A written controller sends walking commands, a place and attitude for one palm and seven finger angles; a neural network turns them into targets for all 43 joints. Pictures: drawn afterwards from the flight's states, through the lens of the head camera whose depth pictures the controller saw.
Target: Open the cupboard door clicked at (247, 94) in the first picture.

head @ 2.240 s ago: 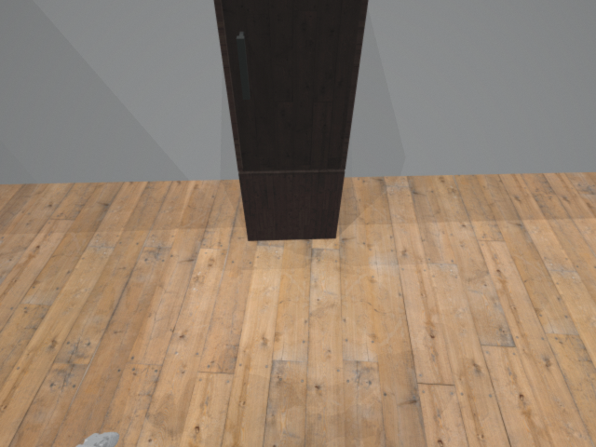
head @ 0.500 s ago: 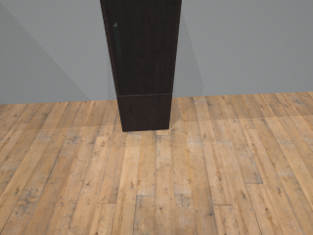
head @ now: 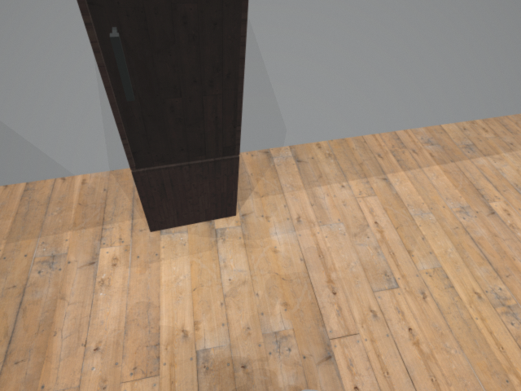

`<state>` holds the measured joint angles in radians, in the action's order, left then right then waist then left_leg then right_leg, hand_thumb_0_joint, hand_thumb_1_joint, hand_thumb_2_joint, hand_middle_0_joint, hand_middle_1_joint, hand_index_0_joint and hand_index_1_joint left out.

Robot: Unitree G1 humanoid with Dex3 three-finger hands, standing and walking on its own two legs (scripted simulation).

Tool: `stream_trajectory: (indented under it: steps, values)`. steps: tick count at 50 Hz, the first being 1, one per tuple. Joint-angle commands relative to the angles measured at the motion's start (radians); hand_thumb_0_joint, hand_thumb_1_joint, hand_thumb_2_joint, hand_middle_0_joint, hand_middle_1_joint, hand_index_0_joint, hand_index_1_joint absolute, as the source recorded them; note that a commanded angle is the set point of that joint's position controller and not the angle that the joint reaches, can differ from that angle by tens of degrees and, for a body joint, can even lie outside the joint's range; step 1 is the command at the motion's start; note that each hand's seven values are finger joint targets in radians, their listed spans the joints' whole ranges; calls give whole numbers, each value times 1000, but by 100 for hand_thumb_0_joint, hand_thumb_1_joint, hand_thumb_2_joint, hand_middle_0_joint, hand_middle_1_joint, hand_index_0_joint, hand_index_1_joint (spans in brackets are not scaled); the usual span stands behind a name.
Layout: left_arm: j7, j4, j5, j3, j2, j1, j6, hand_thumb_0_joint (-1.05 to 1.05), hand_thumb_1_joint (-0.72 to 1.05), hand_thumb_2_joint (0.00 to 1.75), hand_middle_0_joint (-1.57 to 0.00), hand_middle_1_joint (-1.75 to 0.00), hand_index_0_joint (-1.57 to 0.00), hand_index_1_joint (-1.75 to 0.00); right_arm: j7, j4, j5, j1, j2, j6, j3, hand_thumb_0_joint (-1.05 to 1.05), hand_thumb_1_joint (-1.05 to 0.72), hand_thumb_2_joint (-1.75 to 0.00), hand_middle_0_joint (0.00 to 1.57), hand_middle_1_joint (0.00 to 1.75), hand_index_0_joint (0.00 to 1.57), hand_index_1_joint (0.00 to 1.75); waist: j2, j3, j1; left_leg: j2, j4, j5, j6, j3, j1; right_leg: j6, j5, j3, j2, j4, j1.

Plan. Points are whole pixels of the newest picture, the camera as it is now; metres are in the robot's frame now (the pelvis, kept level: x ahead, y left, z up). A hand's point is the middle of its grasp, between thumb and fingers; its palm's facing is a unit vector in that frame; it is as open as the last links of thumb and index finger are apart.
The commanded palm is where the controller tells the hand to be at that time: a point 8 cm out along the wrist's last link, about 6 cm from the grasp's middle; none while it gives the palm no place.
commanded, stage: turn to face it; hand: left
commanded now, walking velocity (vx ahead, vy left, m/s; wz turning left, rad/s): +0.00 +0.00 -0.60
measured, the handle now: (122, 65) +0.79 +0.42 +0.04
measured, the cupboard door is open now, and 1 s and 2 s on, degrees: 0 0 0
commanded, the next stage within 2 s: take the last steps up to it in 0.90 s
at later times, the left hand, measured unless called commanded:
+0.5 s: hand (162, 352) +0.20 +0.19 -0.17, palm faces +0.07 -0.98 -0.17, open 7.3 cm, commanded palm none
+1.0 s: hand out of the picture +0.09 +0.23 -0.16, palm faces +0.31 -0.91 -0.27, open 7.3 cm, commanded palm none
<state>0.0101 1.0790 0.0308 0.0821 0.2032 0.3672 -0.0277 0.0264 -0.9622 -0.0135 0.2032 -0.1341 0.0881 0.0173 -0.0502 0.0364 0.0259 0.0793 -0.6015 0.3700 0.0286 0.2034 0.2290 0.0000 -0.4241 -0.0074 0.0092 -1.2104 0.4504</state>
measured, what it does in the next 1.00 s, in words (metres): walks ahead: right foot, then left foot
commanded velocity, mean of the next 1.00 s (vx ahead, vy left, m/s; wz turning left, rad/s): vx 0.01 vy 0.00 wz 0.38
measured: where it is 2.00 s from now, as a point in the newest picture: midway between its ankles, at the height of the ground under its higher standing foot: (232, 373)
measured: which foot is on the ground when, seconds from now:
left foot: down 0.00-0.30, up 0.32-0.56, down 0.58-1.00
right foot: up 0.00-0.26, down 0.28-0.58, up 0.60-1.00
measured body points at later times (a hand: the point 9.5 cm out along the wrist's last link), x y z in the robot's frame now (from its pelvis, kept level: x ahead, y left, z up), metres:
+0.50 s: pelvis +0.10 +0.01 +0.00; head +0.12 +0.03 +0.44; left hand +0.20 +0.24 -0.15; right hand +0.10 -0.21 -0.16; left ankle +0.07 +0.13 -0.69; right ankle +0.15 -0.12 -0.73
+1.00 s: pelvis +0.11 +0.03 +0.01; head +0.12 +0.02 +0.45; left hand +0.08 +0.28 -0.14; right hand +0.24 -0.19 -0.15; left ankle +0.11 +0.14 -0.73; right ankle +0.14 -0.09 -0.72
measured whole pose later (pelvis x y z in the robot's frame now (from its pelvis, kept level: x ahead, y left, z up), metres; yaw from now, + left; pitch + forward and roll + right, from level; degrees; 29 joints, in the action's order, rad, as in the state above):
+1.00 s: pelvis +0.11 +0.03 +0.01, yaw +15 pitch -1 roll +1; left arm -0.03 0.99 0.01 0.05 0.20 0.26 -0.04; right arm 0.01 -0.98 -0.02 0.19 -0.19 -0.03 0.05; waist 0.01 0.04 0.00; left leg -0.02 -0.48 0.20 0.03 0.04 0.27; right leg 0.05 -0.36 -0.05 0.04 -0.67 0.30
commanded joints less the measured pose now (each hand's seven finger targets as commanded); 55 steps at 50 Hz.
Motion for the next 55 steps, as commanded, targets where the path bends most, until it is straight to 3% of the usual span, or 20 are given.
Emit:
stream_trajectory:
  steps: [1,9,12,13,14,15,17,19,26,27,28,29,30,34,43,49,50,52,53,55]
  values:
    - [19,-124,-1,10,7,-32,1,0,90,90,-20,-30,-20,-30,19,-18,-7,121,-145,-9,36,0,-90,-90,20,30,20,30,191,40,-9,249,293,-618,76,-99,-96,29,124,-16,69,-13,185]
    - [-13,-152,2,-40,3,-182,22,0,90,90,-20,-30,-20,-30,10,-86,-13,202,-148,-31,31,0,-90,-90,20,30,20,30,185,0,-49,182,210,-950,86,-82,-195,5,234,-105,23,497,-14]
    - [-22,-146,-2,-33,54,-146,36,0,90,90,-20,-30,-20,-30,8,-95,-5,182,-185,-46,38,0,-90,-90,20,30,20,30,171,-28,-4,171,103,-925,58,-128,-166,3,289,-118,20,671,-195]
    - [-27,-135,-2,-28,81,-110,44,0,90,90,-20,-30,-20,-30,3,-93,3,189,-164,-50,35,0,-90,-90,20,30,20,30,125,-48,18,143,19,-845,27,-140,-93,2,429,-102,48,740,-318]
    - [-39,-118,3,-13,145,-40,58,0,90,90,-20,-30,-20,-30,-1,-88,9,217,-128,-52,30,0,-90,-90,20,30,20,30,-9,-126,39,73,-181,-566,-19,-101,89,-61,815,55,226,700,-528]
    - [-44,-96,-5,-1,205,48,63,0,90,90,-20,-30,-20,-30,-2,-66,16,229,-102,-58,32,0,-90,-90,20,30,20,30,-108,-212,50,-55,-417,147,-56,-85,214,-198,1218,206,444,701,-638]
    - [-51,-129,-9,0,202,-23,57,0,90,90,-20,-30,-20,-30,0,-33,16,147,-104,-82,38,0,-90,-90,20,30,20,30,-175,-204,59,-19,-617,283,-48,-209,260,-263,1009,205,461,773,-500]
    - [-62,-166,-7,-9,151,-153,43,0,90,90,-20,-30,-20,-30,-12,-38,8,129,-94,-100,42,0,-90,-90,20,30,20,30,-32,-95,-2,17,-580,211,-58,-215,246,-198,760,57,405,805,-324]
    - [-51,-192,-1,12,152,-215,17,0,90,90,-20,-30,-20,-30,-31,-25,-4,210,-62,-113,44,0,-90,-90,20,30,20,30,-121,-37,-67,-18,-153,-6,-71,-58,64,-72,274,-127,314,756,-97]
    - [-48,-196,-7,14,143,-212,9,0,90,90,-20,-30,-20,-30,-32,-29,-8,234,-79,-109,49,0,-90,-90,20,30,20,30,-71,-46,-81,-21,-37,-90,-71,-51,-13,-44,189,-149,293,682,-53]
    - [-43,-205,-14,8,102,-196,-1,0,90,90,-20,-30,-20,-30,-34,-25,-9,255,-130,-101,60,0,-90,-90,20,30,20,30,123,-45,-89,41,120,-110,-48,-179,-57,-4,62,-171,231,529,14]
    - [-36,-240,-22,-3,32,-190,-10,0,90,90,-20,-30,-20,-30,-29,-5,-17,273,-239,-90,82,0,-90,-90,20,30,20,30,450,-5,-102,286,309,-240,64,-549,-29,73,-202,-196,95,292,167]
    - [-37,-263,-13,-6,55,-258,-10,0,90,90,-20,-30,-20,-30,-19,3,-23,260,-277,-89,90,0,-90,-90,20,30,20,30,368,7,-125,360,374,-220,154,-675,46,55,-210,-79,80,117,156]
    - [-26,-177,-10,7,66,-166,0,0,90,90,-20,-30,-20,-30,2,37,-13,71,-200,-68,61,0,-90,-90,20,30,20,30,196,-34,-32,205,311,-350,115,-424,-10,62,39,-4,106,23,147]
    - [-34,-154,-16,-12,58,-135,-5,0,90,90,-20,-30,-20,-30,-2,21,-10,67,-218,-91,70,0,-90,-90,20,30,20,30,177,-57,-59,186,296,-448,156,-384,-120,64,-10,-32,60,337,14]
    - [-44,-120,-20,-21,51,-14,18,0,90,90,-20,-30,-20,-30,-13,30,-4,-4,-223,-103,70,0,-90,-90,20,30,20,30,160,-66,-7,133,215,-389,108,-395,13,47,163,-50,34,709,-243]
    - [-49,-112,-15,-21,72,9,29,0,90,90,-20,-30,-20,-30,-16,28,4,-1,-193,-100,65,0,-90,-90,20,30,20,30,94,-76,2,81,144,-311,61,-356,61,41,248,-11,72,848,-327]
    - [-48,-115,-5,-16,180,3,45,0,90,90,-20,-30,-20,-30,-25,53,7,-9,-111,-106,44,0,-90,-90,20,30,20,30,-215,-35,0,-99,-117,144,-39,-200,218,-115,116,328,388,1021,-295]
    - [-47,-115,-7,-9,168,7,47,0,90,90,-20,-30,-20,-30,-25,52,-8,-24,-148,-124,55,0,-90,-90,20,30,20,30,-273,-7,17,-69,-254,173,-31,-236,249,-142,-83,370,385,1074,-226]
    - [-42,-100,-6,-21,106,-19,56,0,90,90,-20,-30,-20,-30,-36,14,-14,-20,-146,-115,60,0,-90,-90,20,30,20,30,-112,86,-11,-44,-401,42,-25,-231,313,-138,-137,302,311,1089,-211]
